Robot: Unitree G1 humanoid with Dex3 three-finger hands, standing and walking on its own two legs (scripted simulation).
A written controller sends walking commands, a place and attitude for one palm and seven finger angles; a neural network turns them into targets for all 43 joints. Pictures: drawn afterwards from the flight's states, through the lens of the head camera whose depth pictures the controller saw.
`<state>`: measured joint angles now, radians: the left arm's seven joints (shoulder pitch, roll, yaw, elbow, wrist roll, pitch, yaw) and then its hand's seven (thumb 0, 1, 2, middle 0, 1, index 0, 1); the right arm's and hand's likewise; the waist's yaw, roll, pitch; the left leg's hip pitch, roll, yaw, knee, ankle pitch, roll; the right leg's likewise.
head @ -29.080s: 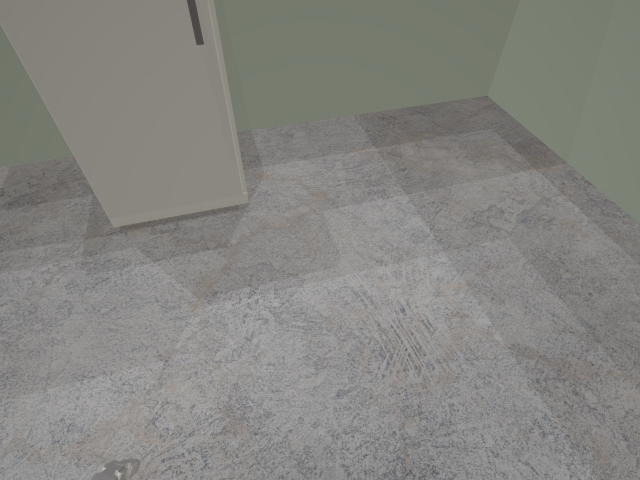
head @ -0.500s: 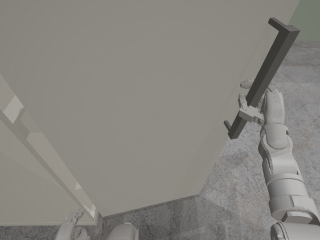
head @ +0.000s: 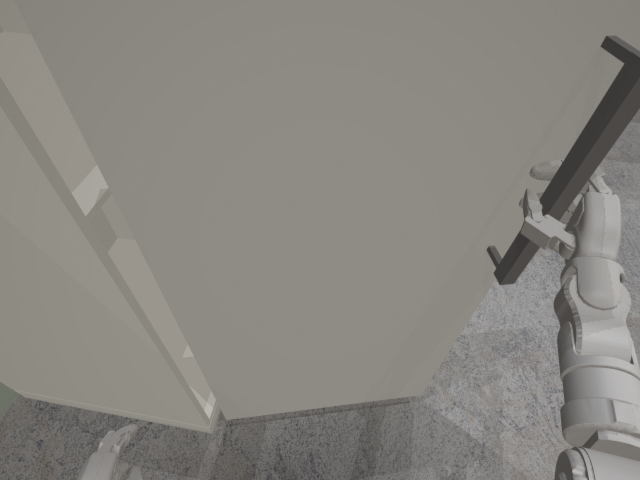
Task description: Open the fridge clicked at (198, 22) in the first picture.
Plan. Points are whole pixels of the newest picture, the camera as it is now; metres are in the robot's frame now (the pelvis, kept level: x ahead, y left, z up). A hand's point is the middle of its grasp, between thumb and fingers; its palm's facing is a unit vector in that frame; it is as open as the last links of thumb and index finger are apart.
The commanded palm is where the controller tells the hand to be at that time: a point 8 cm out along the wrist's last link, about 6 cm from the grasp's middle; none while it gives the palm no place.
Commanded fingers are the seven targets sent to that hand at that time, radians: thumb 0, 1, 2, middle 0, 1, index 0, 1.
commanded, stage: stop walking and hold the door back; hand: right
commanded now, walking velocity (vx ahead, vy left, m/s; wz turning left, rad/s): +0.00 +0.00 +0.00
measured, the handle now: (548, 185) +0.45 -0.21 +0.17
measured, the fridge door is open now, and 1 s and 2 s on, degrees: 73 75 75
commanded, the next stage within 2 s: loosen the grip on the handle in 0.40 s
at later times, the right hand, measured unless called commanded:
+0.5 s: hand (545, 241) +0.38 -0.20 +0.15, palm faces +0.18 +0.97 -0.19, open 5.8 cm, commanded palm +0.35 -0.25 +0.14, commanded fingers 0.00 -0.78 -0.84 0.45 1.40 0.45 1.40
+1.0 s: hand (538, 239) +0.40 -0.21 +0.13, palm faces +0.16 +0.97 -0.19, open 13.6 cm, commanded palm +0.36 -0.26 +0.14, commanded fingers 0.00 0.55 -0.20 0.25 1.15 0.25 1.15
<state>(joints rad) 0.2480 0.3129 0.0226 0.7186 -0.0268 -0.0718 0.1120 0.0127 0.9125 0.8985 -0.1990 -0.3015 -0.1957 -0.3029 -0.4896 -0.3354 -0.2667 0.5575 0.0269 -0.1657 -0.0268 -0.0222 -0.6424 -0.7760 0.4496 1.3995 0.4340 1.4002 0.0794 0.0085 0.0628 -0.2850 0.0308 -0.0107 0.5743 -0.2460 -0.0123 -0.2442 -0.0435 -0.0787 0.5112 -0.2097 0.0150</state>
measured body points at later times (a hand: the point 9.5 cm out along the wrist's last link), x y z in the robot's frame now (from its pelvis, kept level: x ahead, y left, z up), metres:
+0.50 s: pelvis +0.01 -0.02 +0.00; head +0.02 -0.01 +0.45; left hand +0.18 +0.21 -0.09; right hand +0.36 -0.25 +0.16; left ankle +0.04 +0.12 -0.73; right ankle +0.03 -0.13 -0.73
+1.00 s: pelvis +0.00 +0.01 -0.01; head +0.02 +0.01 +0.44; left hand +0.09 +0.28 -0.12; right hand +0.38 -0.26 +0.14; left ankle +0.04 +0.12 -0.73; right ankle +0.04 -0.13 -0.73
